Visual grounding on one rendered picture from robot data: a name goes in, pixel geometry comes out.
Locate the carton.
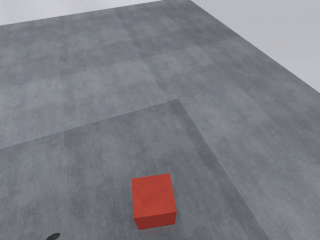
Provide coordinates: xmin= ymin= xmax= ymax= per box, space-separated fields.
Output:
xmin=131 ymin=173 xmax=177 ymax=230

